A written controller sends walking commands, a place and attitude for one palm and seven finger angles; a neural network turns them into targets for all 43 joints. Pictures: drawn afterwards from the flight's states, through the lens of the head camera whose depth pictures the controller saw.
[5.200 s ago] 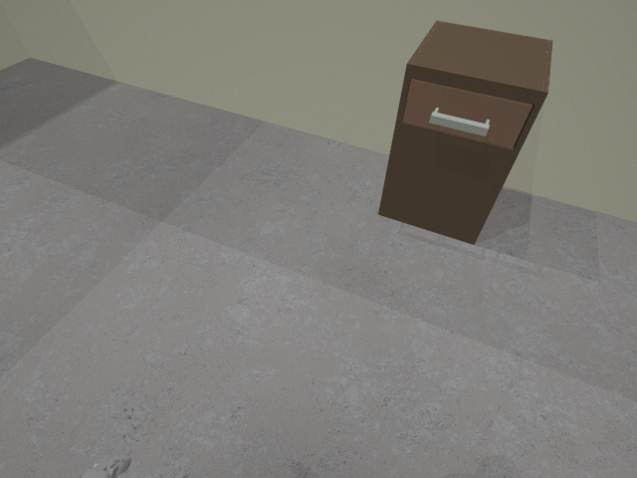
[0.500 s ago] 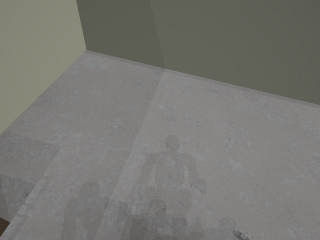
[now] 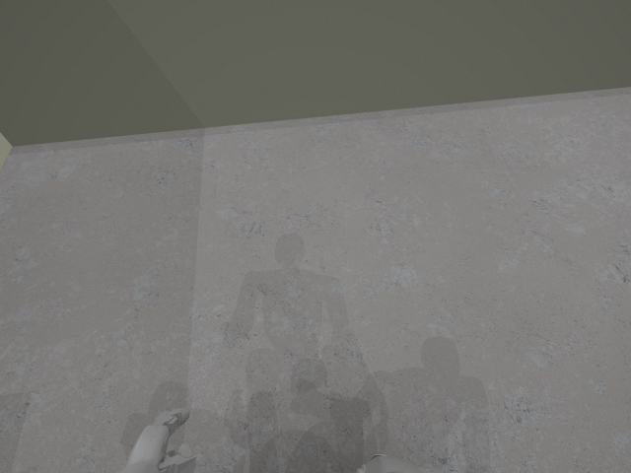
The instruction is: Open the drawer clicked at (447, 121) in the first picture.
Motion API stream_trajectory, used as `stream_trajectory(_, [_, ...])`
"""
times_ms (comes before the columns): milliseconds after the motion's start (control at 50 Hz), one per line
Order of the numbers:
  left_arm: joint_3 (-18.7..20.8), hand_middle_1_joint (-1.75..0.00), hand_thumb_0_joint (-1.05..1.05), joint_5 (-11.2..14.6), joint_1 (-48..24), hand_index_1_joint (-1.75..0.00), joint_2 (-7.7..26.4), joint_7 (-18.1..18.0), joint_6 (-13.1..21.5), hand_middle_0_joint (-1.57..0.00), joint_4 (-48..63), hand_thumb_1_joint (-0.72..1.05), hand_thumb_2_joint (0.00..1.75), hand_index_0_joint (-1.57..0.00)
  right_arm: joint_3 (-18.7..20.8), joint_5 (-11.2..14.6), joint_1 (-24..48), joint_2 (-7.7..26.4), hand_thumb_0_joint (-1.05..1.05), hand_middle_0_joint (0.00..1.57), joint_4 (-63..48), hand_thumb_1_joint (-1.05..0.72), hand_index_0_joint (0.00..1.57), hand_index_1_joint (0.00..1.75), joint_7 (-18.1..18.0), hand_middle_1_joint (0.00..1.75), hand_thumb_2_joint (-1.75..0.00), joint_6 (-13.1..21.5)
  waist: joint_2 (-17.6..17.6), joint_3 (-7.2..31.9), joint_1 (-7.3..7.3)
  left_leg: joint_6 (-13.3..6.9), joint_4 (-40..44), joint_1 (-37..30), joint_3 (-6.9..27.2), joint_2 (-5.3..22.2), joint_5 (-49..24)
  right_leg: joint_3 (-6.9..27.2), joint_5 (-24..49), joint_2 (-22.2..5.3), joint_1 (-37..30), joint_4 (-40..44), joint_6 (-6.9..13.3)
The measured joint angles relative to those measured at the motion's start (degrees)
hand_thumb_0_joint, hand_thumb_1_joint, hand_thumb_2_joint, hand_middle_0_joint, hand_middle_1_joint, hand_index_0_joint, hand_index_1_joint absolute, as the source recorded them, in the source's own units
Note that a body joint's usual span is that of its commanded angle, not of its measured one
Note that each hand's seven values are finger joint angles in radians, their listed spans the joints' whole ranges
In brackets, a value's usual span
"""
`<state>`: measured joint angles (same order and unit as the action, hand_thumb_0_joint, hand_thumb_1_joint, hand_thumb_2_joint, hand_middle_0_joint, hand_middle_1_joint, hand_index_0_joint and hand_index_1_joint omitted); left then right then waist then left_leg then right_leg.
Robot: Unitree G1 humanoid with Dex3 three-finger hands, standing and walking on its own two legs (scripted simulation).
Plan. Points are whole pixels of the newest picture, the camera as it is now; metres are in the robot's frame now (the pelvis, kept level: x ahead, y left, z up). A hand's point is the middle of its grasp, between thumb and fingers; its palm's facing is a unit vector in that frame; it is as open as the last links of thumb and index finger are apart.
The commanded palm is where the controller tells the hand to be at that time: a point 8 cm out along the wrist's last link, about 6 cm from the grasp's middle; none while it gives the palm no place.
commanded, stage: turn to face it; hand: left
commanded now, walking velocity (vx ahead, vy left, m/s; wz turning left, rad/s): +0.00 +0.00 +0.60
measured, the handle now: out of the picture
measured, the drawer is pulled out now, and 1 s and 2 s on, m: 0.00 0.00 0.00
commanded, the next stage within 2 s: none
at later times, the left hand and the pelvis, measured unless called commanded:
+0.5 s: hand out of the picture +0.02 +0.26 -0.17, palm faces +0.30 -0.92 -0.24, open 7.4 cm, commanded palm none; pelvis +0.01 +0.03 +0.01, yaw +15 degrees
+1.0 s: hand out of the picture -0.01 +0.18 -0.12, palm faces +0.53 -0.80 -0.29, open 7.4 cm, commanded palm none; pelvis +0.01 -0.04 +0.02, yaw +33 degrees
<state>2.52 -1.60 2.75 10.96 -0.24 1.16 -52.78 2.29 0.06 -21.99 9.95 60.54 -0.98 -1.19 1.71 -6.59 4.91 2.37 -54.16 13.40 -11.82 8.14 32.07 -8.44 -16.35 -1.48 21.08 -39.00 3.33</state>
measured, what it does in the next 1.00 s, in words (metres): steps on the spot, turning left: left foot, then right foot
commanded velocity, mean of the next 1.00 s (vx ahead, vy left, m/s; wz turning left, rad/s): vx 0.00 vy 0.00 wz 0.60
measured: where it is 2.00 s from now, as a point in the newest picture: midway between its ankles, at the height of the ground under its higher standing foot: outside the picture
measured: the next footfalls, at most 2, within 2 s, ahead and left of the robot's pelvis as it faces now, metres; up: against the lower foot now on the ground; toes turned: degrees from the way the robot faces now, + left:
left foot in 0.38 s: +0.05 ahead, +0.14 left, +0.00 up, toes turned +22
right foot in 0.90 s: +0.10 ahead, -0.12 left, +0.00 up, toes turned +27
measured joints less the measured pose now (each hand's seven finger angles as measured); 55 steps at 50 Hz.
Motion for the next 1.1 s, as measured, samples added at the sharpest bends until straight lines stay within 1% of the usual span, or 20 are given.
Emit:
stream_trajectory(60, [-1.4,-0.30,0.00,0.3,-0.3,-0.30,-1.8,-0.8,0.4,-0.20,-0.7,0.91,0.90,-0.20,-0.3,0.0,1.3,-0.4,0.01,0.20,0.7,-0.91,0.20,0.30,-0.1,0.30,-0.90,-1.0,0.5,1.0,-0.03,0.1,-7.6,5.3,6.3,-1.6,-0.8,-1.1,-1.5,0.0,-3.2,2.6,0.4])
stream_trajectory(120, [-2.1,-0.30,0.00,0.4,0.2,-0.30,-3.2,-1.1,0.0,-0.20,-1.3,0.90,0.90,-0.20,-0.3,-0.2,3.1,-1.1,0.01,0.19,0.1,-0.91,0.20,0.30,0.2,0.30,-0.90,-1.6,0.2,2.3,-0.13,0.6,-7.7,8.9,8.3,-2.0,-3.4,-2.2,-0.5,-0.6,-5.6,5.8,0.2])
stream_trajectory(180, [-2.2,-0.30,0.00,0.4,1.0,-0.30,-4.3,-1.1,-0.6,-0.20,-1.7,0.90,0.90,-0.20,-0.1,-0.4,4.9,-1.4,0.01,0.19,-1.0,-0.91,0.20,0.30,0.7,0.30,-0.90,-1.7,-0.3,2.8,-0.40,1.2,-6.1,11.2,8.3,-2.0,-5.9,-4.0,-0.1,-1.5,-7.3,7.6,0.0])
stream_trajectory(240, [-1.5,-0.30,0.00,0.4,2.2,-0.30,-4.5,-1.2,-0.8,-0.20,-1.8,0.90,0.90,-0.20,0.3,-0.5,6.7,-1.4,0.01,0.19,-2.0,-0.91,0.20,0.30,1.2,0.30,-0.90,-1.8,-1.1,2.8,-1.37,1.5,-3.0,11.8,7.1,-2.2,-6.7,-5.9,-0.4,-2.6,-8.1,8.0,-0.5])
stream_trajectory(320, [-0.1,-0.30,-0.02,0.0,3.5,-0.30,-2.6,-1.5,-1.1,-0.21,-1.1,0.91,0.90,-0.20,1.1,-0.7,8.8,-0.3,0.01,0.20,-3.4,-0.92,0.20,0.30,1.6,0.30,-0.90,-2.0,-2.3,2.4,-3.08,1.2,3.7,10.4,5.2,-2.6,-7.3,-8.6,-1.6,-4.3,-7.9,6.2,-1.6])
stream_trajectory(380, [0.9,-0.30,-0.01,0.0,5.1,-0.30,-0.4,-1.6,-1.9,-0.20,-1.3,0.91,0.90,-0.20,1.5,-0.9,9.6,0.8,0.01,0.19,-5.2,-0.92,0.20,0.30,2.0,0.30,-0.90,-1.4,-3.2,2.2,-3.65,0.6,12.9,6.9,4.1,-3.1,-12.9,-10.6,-3.9,-6.1,-6.5,2.0,-2.8])
stream_trajectory(400, [1.3,-0.30,-0.01,0.2,5.8,-0.30,0.4,-1.5,-2.3,-0.20,-1.3,0.91,0.90,-0.20,1.7,-1.1,9.7,1.2,0.01,0.19,-5.8,-0.92,0.20,0.30,2.1,0.30,-0.90,-1.0,-3.6,2.4,-3.67,-1.4,14.5,6.6,4.2,-3.9,-13.2,-10.7,-5.1,-7.1,-5.3,-0.6,-3.5])
stream_trajectory(420, [1.7,-0.30,-0.01,0.4,6.2,-0.30,1.4,-1.5,-3.0,-0.20,-1.5,0.91,0.90,-0.20,1.8,-1.2,10.0,1.3,0.01,0.19,-6.3,-0.92,0.20,0.30,2.0,0.30,-0.90,-0.5,-4.3,2.3,-3.80,-3.1,13.6,7.4,4.3,-4.7,-12.7,-8.4,-9.5,-7.4,-3.2,-5.0,-4.6])
stream_trajectory(460, [2.3,-0.30,0.00,0.3,6.9,-0.30,2.9,-1.5,-4.3,-0.20,-1.9,0.91,0.90,-0.20,1.5,-1.4,10.5,1.5,0.01,0.19,-7.0,-0.92,0.20,0.30,1.8,0.30,-0.90,0.1,-4.8,1.9,-4.23,-5.1,13.5,7.8,4.5,-5.3,-12.4,-2.4,-14.4,-6.0,1.4,-15.8,-5.8])
stream_trajectory(500, [2.8,-0.30,0.00,0.1,7.3,-0.30,3.8,-1.3,-4.9,-0.20,-2.4,0.91,0.90,-0.20,1.3,-1.4,10.4,1.7,0.00,0.19,-7.4,-0.91,0.20,0.30,1.4,0.30,-0.90,0.4,-4.4,1.9,-4.28,-5.3,16.1,7.2,5.3,-5.9,-14.0,1.6,-12.5,-4.7,5.0,-23.8,-6.6])
stream_trajectory(540, [3.0,-0.30,0.00,0.1,7.5,-0.30,4.4,-1.0,-4.8,-0.20,-2.5,0.91,0.90,-0.19,1.0,-1.3,10.3,1.8,0.00,0.20,-7.6,-0.91,0.20,0.30,1.0,0.30,-0.90,0.4,-4.0,1.9,-4.49,-5.5,19.6,6.1,6.2,-6.6,-16.2,4.3,-8.9,-4.3,7.2,-27.7,-7.4])
stream_trajectory(640, [2.8,-0.30,0.01,0.4,7.8,-0.30,4.9,-0.8,-4.5,-0.20,-1.7,0.91,0.90,-0.19,0.6,-1.0,9.9,1.9,0.01,0.20,-7.6,-0.91,0.20,0.30,1.1,0.30,-0.90,0.3,-2.8,2.6,-4.52,-5.6,25.9,4.2,8.9,-7.8,-20.3,7.5,-5.7,-4.0,7.4,-25.2,-8.8])
stream_trajectory(780, [2.0,-0.30,0.01,0.7,5.8,-0.30,3.5,-0.9,-4.6,-0.20,0.1,0.91,0.90,-0.19,0.9,-1.2,9.9,2.1,0.01,0.20,-7.8,-0.91,0.20,0.30,1.9,0.30,-0.90,-0.7,-1.6,3.3,-3.33,-4.3,27.0,5.1,13.6,-9.2,-22.6,8.3,-8.0,-2.6,2.6,-13.1,-8.8])
stream_trajectory(840, [1.3,-0.30,0.01,1.0,5.0,-0.30,2.3,-0.9,-4.0,-0.20,1.2,0.91,0.90,-0.19,1.4,-1.3,10.1,2.7,0.01,0.20,-8.0,-0.91,0.20,0.30,2.1,0.30,-0.90,-1.4,-0.6,3.3,-2.72,-3.2,25.9,6.6,15.8,-9.9,-23.2,8.0,-7.9,-1.1,-0.7,-5.6,-8.1])
stream_trajectory(880, [0.9,-0.30,0.01,1.1,5.1,-0.30,1.5,-0.8,-3.3,-0.20,2.2,0.91,0.90,-0.20,1.9,-1.2,10.1,3.3,0.01,0.20,-8.2,-0.91,0.20,0.30,2.2,0.30,-0.90,-1.9,0.0,3.6,-2.64,-2.2,24.3,8.1,17.3,-10.6,-23.1,7.3,-4.8,-0.4,-4.2,2.1,-7.4])
stream_trajectory(900, [0.7,-0.30,0.00,0.9,5.4,-0.30,1.2,-0.8,-2.7,-0.20,2.7,0.90,0.90,-0.20,2.2,-1.0,9.9,3.7,0.01,0.20,-8.4,-0.91,0.20,0.30,2.3,0.30,-0.90,-2.2,0.2,3.9,-2.79,-1.9,22.1,9.6,17.7,-11.1,-21.4,7.0,-4.4,-0.5,-5.8,6.4,-6.1])
stream_trajectory(920, [0.4,-0.30,0.00,0.6,5.5,-0.30,0.4,-0.9,-2.4,-0.20,2.8,0.90,0.90,-0.20,2.7,-0.9,10.1,4.2,0.01,0.20,-8.3,-0.91,0.20,0.30,2.2,0.30,-0.90,-2.6,1.1,3.7,-2.96,-1.3,17.5,11.5,18.0,-11.2,-16.3,6.2,-3.7,-0.3,-5.6,6.1,-4.7])
stream_trajectory(960, [-0.4,-0.30,0.00,0.4,6.4,-0.30,-0.7,-1.1,-2.5,-0.20,2.9,0.90,0.90,-0.20,3.3,-1.2,10.1,5.1,0.01,0.20,-7.9,-0.91,0.20,0.30,2.3,0.30,-0.90,-3.3,1.9,3.6,-2.93,-0.7,5.8,15.3,16.6,-11.5,-9.7,4.4,-2.3,-1.1,-6.2,5.9,-3.2])
stream_trajectory(1020, [-0.8,-0.30,0.00,0.5,8.2,-0.30,-1.3,-1.2,-2.6,-0.20,2.6,0.90,0.90,-0.20,3.7,-1.5,9.9,5.8,0.01,0.20,-7.6,-0.91,0.20,0.30,2.8,0.30,-0.90,-3.6,1.5,3.6,-2.94,0.4,-8.0,18.7,13.7,-10.2,-10.6,2.3,-0.5,-2.6,-8.3,8.7,-2.8])
stream_trajectory(1100, [-1.0,-0.30,0.00,0.4,9.5,-0.30,-1.2,-1.2,-2.2,-0.20,1.9,0.90,0.90,-0.20,3.7,-1.3,9.5,5.9,0.01,0.20,-7.2,-0.91,0.20,0.30,3.2,0.30,-0.90,-3.6,0.3,3.1,-2.81,2.0,-13.0,18.2,12.1,-7.4,-13.0,-0.8,0.2,-4.2,-10.0,10.8,-2.6])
